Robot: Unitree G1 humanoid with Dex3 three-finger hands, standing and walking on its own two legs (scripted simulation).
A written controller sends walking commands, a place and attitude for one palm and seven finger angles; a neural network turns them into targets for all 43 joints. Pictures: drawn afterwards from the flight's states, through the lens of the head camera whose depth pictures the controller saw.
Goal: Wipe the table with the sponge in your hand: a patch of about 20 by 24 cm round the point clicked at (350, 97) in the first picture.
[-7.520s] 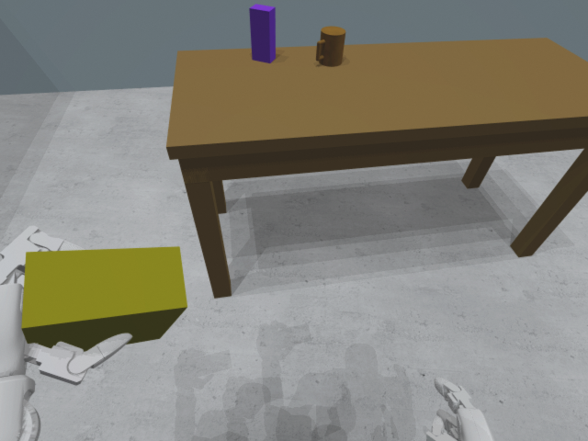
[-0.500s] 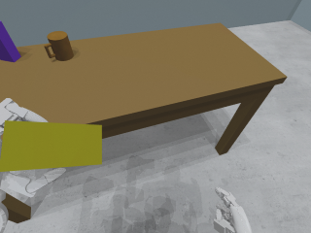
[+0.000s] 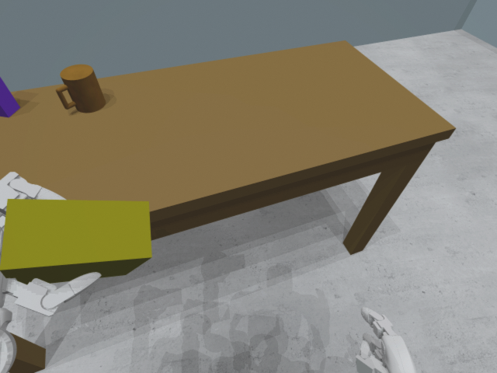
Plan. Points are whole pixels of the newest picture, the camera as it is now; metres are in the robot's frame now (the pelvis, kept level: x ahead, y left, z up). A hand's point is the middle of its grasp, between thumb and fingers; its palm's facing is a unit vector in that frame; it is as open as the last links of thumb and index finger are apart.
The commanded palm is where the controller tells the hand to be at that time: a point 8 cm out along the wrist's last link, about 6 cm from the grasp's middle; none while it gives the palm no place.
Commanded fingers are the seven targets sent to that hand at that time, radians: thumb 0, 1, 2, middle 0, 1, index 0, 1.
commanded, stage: shuffle to correct the standing spot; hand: left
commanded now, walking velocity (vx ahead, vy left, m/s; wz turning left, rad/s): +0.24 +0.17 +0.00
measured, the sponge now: (100, 244) +0.24 +0.20 +0.15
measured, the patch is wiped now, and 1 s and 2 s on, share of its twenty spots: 0.00 0.00 0.00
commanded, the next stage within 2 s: come to a stop and stand still in 1.16 s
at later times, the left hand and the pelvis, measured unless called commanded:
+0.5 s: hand (41, 187) +0.29 +0.29 +0.17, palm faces +0.38 -0.81 -0.44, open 10.8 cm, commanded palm +0.24 +0.33 +0.17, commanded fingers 0.00 0.10 1.30 -1.20 -1.60 -1.20 -1.60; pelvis +0.07 +0.05 -0.01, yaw +0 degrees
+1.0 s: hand (56, 152) +0.36 +0.30 +0.17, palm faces +0.37 -0.82 -0.43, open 10.7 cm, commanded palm +0.31 +0.35 +0.17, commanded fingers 0.00 0.10 1.30 -1.20 -1.60 -1.20 -1.60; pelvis +0.15 +0.07 -0.01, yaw -1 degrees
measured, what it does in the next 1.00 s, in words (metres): walks ahead: right foot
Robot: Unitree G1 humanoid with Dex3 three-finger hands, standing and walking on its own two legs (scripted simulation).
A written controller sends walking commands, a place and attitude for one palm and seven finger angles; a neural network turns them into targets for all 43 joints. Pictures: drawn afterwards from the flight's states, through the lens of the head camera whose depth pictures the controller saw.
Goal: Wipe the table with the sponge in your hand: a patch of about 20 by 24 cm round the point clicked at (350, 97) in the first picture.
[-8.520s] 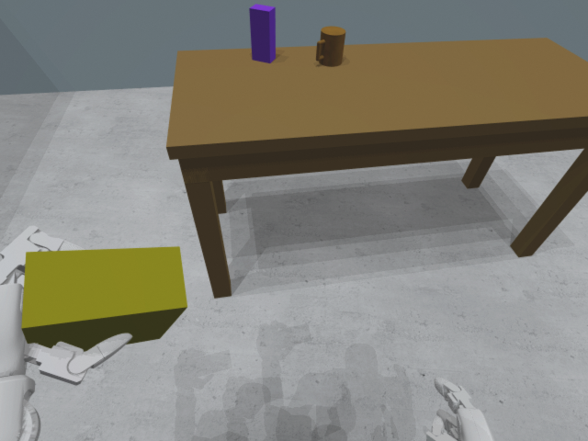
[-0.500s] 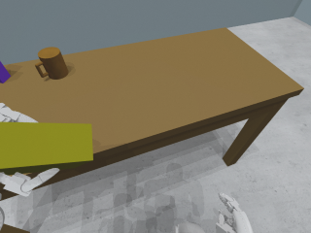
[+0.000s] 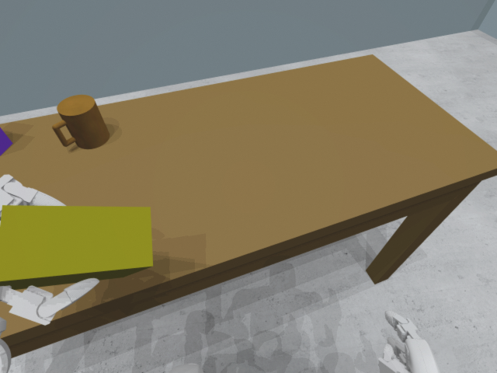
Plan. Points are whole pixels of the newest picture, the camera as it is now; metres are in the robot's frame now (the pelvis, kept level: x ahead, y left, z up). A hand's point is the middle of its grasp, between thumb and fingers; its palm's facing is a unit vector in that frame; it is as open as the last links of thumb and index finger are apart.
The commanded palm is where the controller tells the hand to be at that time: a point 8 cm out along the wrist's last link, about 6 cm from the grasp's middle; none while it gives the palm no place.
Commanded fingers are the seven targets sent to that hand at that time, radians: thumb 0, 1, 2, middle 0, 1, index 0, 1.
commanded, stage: shuffle to correct the standing spot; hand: left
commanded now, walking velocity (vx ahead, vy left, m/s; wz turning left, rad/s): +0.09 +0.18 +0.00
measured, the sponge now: (98, 248) +0.22 +0.20 +0.15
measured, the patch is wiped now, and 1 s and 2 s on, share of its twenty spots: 0.00 0.00 0.00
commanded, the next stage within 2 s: come to a stop and stand still in 0.16 s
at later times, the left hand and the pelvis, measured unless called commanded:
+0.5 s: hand out of the picture +0.23 +0.34 +0.17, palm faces +0.42 -0.81 -0.40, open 10.7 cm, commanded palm +0.17 +0.36 +0.18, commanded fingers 0.00 0.10 1.30 -1.20 -1.60 -1.20 -1.60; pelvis +0.02 +0.08 +0.01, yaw +1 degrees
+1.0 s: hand (19, 270) +0.19 +0.28 +0.15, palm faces +0.41 -0.84 -0.35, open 10.7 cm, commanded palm +0.15 +0.31 +0.18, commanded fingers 0.00 0.10 1.30 -1.20 -1.60 -1.20 -1.60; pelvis -0.01 +0.03 +0.00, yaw +0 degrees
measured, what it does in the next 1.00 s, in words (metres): steps on the spot: left foot, then right foot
